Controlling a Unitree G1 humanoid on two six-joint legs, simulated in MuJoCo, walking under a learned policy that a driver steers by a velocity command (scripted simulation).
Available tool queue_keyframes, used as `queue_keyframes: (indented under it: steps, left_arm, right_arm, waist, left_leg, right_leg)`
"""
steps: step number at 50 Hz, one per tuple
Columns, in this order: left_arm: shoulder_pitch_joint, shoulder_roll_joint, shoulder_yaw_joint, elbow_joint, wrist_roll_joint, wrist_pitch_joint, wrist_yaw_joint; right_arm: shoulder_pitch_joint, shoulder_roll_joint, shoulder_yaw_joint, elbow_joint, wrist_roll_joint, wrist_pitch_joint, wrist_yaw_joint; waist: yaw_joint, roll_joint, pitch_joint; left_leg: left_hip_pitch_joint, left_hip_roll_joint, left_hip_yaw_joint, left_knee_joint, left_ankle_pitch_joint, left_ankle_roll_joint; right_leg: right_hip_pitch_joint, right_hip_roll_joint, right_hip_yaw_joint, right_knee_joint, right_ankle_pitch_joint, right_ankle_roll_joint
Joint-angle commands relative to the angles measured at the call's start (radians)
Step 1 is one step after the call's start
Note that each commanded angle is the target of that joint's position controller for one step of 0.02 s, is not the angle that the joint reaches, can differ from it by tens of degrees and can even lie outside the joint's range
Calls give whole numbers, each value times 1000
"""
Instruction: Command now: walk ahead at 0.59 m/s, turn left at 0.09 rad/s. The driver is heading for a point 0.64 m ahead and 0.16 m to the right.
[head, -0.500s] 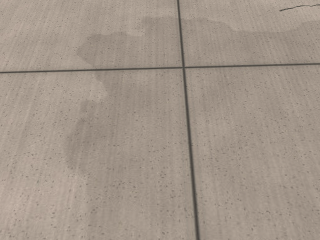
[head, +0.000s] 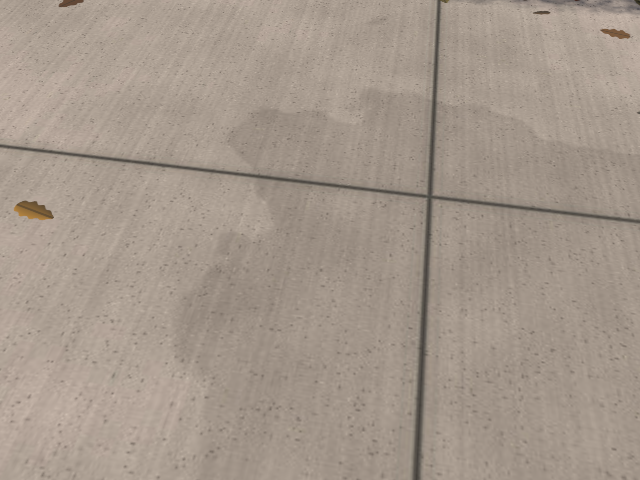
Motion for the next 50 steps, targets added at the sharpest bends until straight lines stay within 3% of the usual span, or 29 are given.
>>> queue_keyframes:
  steps: [1, 7, 11, 13, 14, 15, 16, 17, 18, 19, 20, 22, 23, 27, 29, 31, 33, 36, 37, 38, 39, 40, 41, 42, 43, 44, 46, 47, 50]
  left_arm:
    - [-166, 134, 37, -116, 15, -46, -29]
    - [-307, 83, 18, -170, 12, -34, -47]
    - [-374, 78, 11, -211, 12, -35, -53]
    - [-292, 93, 18, -202, 12, -36, -39]
    - [-160, 116, 31, -168, 11, -40, -23]
    - [71, 155, 50, -94, 15, -48, -4]
    - [238, 263, 80, -56, 37, -59, 16]
    - [310, 348, 88, -40, 43, -72, 11]
    - [201, 256, 66, -38, 29, -75, 6]
    - [125, 213, 57, -37, 22, -78, 5]
    - [71, 174, 47, -40, 16, -83, 1]
    - [23, 113, 23, -28, 10, -92, 2]
    - [32, 96, 18, -15, 4, -101, 2]
    - [105, 96, 18, 36, -12, -128, -2]
    - [119, 86, 14, 48, -19, -140, -4]
    - [158, 94, 14, 69, -32, -153, 1]
    - [195, 105, 11, 102, -35, -154, 5]
    - [221, 153, 15, 134, -19, -138, 21]
    - [209, 169, 19, 140, -5, -124, 32]
    - [176, 180, 22, 141, -8, -112, 41]
    - [189, 142, 15, 122, -15, -110, 45]
    - [410, -62, -25, 123, -56, -103, 37]
    - [368, 82, 0, 143, -75, -97, 54]
    - [220, 92, 3, 109, -69, -97, 53]
    - [141, 78, -8, 83, -47, -98, 43]
    - [56, 74, -5, 76, -17, -91, 38]
    - [124, 17, -15, 93, 8, -50, 25]
    - [131, -4, -19, 95, 13, -36, 22]
    - [113, -21, -29, 92, 5, -23, 25]
  right_arm:
    - [-1, -165, -44, -37, 7, -50, -2]
    - [84, -172, -52, 5, 12, -81, 2]
    - [130, -200, -55, 40, 9, -86, -2]
    - [124, -227, -58, 55, 4, -84, -2]
    - [123, -243, -62, 66, 1, -81, -1]
    - [102, -250, -63, 65, -2, -77, -3]
    - [120, -173, -39, 32, 8, -84, 1]
    - [121, -56, -13, -17, 19, -99, 9]
    - [-9, -132, -32, -32, 10, -105, 9]
    - [-41, -159, -41, -47, 11, -107, 16]
    - [-47, -148, -33, -42, 3, -106, 27]
    - [-10, -105, -22, -34, -24, -78, 43]
    - [-23, -89, -17, -39, -26, -64, 51]
    - [-228, -80, -3, -120, -14, -43, 59]
    - [-313, -73, 6, -153, -10, -50, 64]
    - [-373, -49, 19, -170, -2, -56, 76]
    - [-398, -29, 27, -169, -7, -64, 73]
    - [-306, -65, 16, -137, -25, -78, 46]
    - [-153, -97, 3, -87, -28, -84, 35]
    - [31, -123, -8, -26, -32, -92, 22]
    - [153, -190, -26, 13, -50, -96, 8]
    - [157, -284, -54, 17, -74, -96, 7]
    - [194, -250, -66, 1, -4, -84, 16]
    - [93, -207, -58, -3, 14, -80, 8]
    - [-30, -124, -37, -7, 16, -76, 1]
    - [-16, -74, -21, 11, 15, -84, 1]
    - [-16, -48, -9, 44, 20, -86, -8]
    - [-37, -59, -9, 45, 16, -94, -6]
    - [-103, -84, -9, 59, -2, -103, 10]
  waist:
    - [-28, 160, 113]
    - [-56, 152, 168]
    - [-70, 138, 193]
    - [-16, 157, 138]
    - [54, 149, 55]
    - [165, 100, -73]
    - [221, -74, -210]
    - [192, -336, -332]
    - [166, -179, -176]
    - [110, -82, -76]
    - [73, -23, -45]
    - [-5, -65, 10]
    - [-16, -66, 42]
    - [-9, -11, 177]
    - [-4, 7, 192]
    - [11, 22, 192]
    - [21, 41, 201]
    - [-7, -32, 66]
    - [-72, -67, -19]
    - [-159, -86, -99]
    - [-179, -54, -199]
    - [-35, 288, -402]
    - [-124, 116, -632]
    - [-92, 93, -482]
    - [-52, 69, -303]
    - [-59, 35, -140]
    - [19, 34, -77]
    - [43, 37, -78]
    - [89, 98, -76]
  left_leg:
    - [121, 279, -319, -287, -259, 142]
    - [21, 259, -181, -351, -93, 130]
    - [48, 306, -118, -368, 109, 119]
    - [63, 311, -60, -229, 551, 99]
    - [44, 300, -13, -34, 850, 85]
    - [-79, 251, 40, 251, 926, 63]
    - [-375, 166, 73, 644, 622, 39]
    - [-597, -14, -15, 943, -183, 30]
    - [-709, 12, -108, 1041, -96, 64]
    - [-730, 88, -68, 1030, 4, 74]
    - [-680, 138, -36, 961, 64, 68]
    - [-602, 179, -14, 896, 74, 35]
    - [-609, 191, -4, 878, 78, 21]
    - [-776, 220, 63, 711, 224, -25]
    - [-707, 204, 98, 523, 349, -29]
    - [-554, 176, 147, 355, 483, -5]
    - [-492, 129, 188, 237, 544, 17]
    - [-348, 2, 230, 166, 447, 38]
    - [-196, -29, 210, 161, 407, 50]
    - [-14, 4, 177, 90, 497, 65]
    - [202, 147, 76, 163, 702, 77]
    - [630, 553, -329, 359, 1420, 282]
    - [684, 551, -492, 285, 1392, 327]
    - [509, 476, -345, 196, 1215, 281]
    - [325, 422, -270, 101, 951, 242]
    - [130, 377, -200, 54, 1063, 206]
    - [-85, 351, -106, -28, 1024, 192]
    - [-157, 336, -64, -55, 1003, 189]
    - [-265, 269, 69, -74, 1017, 159]
  right_leg:
    - [-382, -71, 23, 111, 97, 26]
    - [-323, -92, -15, -62, 239, 52]
    - [-199, -78, -70, -202, 201, -12]
    - [-28, -15, -112, -238, 97, -53]
    - [153, 35, -130, -243, 59, -70]
    - [450, 56, -125, -256, 38, -88]
    - [764, -152, 140, -327, -282, -125]
    - [845, -391, 700, -570, -741, -177]
    - [701, -372, 812, -664, -651, -152]
    - [593, -362, 642, -623, -508, -148]
    - [481, -317, 518, -636, -372, -149]
    - [306, -249, 383, -693, -291, -140]
    - [265, -235, 347, -729, -274, -147]
    - [234, -194, 195, -859, -70, -173]
    - [216, -145, 89, -878, 107, -158]
    - [200, -150, 33, -947, 280, -148]
    - [310, -150, -18, -913, 613, -132]
    - [534, -162, -25, -657, 1170, -70]
    - [545, -158, -25, -462, 1240, -49]
    - [506, -138, -47, -216, 1190, -29]
    - [360, -84, -52, 57, 861, -23]
    - [-42, 83, -20, 592, -304, 14]
    - [-113, 112, 157, 742, -282, -1]
    - [-141, 40, 157, 671, -159, 1]
    - [-182, -11, 111, 549, -100, 5]
    - [-142, -23, 102, 483, -84, 5]
    - [-2, -42, 97, 370, -75, 23]
    - [53, -43, 85, 310, -69, 29]
    - [138, -43, 36, 60, 39, 32]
